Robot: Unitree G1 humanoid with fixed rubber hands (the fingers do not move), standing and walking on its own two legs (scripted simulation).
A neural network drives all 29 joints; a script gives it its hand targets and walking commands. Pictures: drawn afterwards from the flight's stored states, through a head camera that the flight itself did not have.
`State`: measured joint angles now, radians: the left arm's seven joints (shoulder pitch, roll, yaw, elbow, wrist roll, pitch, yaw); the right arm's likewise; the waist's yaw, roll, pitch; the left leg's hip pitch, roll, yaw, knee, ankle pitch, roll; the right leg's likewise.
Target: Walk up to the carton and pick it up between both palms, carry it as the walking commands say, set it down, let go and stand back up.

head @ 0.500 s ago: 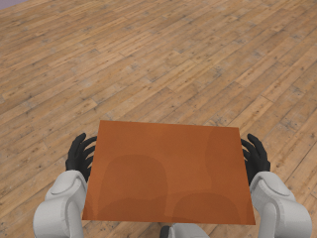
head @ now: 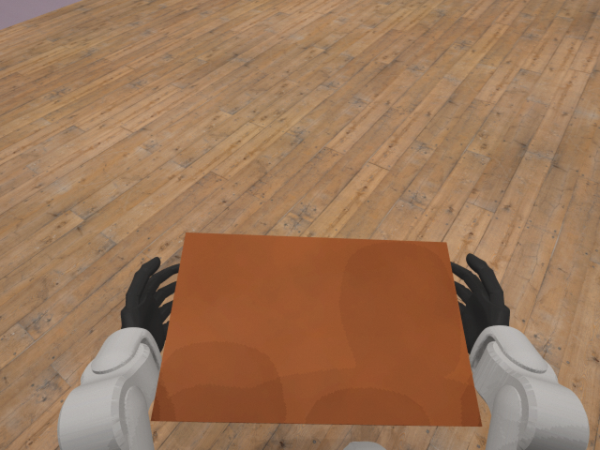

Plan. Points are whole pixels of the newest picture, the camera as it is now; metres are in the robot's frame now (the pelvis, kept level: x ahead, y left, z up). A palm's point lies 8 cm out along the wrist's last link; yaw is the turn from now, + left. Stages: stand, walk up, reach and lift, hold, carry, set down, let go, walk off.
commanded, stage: carry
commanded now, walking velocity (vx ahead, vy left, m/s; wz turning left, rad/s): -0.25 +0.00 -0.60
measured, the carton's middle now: (308, 345) +0.25 +0.01 +0.02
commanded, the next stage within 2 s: none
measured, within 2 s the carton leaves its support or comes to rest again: neither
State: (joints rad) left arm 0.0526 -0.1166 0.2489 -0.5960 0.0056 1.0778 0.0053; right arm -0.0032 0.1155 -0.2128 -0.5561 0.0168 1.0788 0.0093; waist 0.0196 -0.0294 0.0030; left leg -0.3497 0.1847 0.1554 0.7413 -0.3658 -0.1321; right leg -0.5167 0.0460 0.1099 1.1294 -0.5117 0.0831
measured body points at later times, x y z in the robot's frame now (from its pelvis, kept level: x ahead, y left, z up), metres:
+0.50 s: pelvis -0.17 -0.22 -0.01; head -0.18 -0.25 +0.44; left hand +0.10 -0.08 +0.09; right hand +0.03 -0.45 +0.08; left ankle -0.14 +0.01 -0.69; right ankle -0.19 -0.31 -0.70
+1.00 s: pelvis -0.34 -0.37 +0.00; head -0.37 -0.41 +0.45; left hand -0.06 -0.30 +0.09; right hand -0.19 -0.65 +0.08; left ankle -0.30 -0.18 -0.66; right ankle -0.35 -0.41 -0.70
